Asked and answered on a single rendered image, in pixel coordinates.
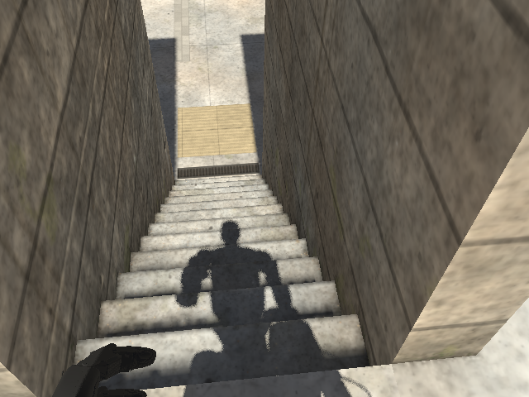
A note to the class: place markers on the stairs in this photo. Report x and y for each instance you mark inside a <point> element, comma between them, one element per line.
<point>222,289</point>

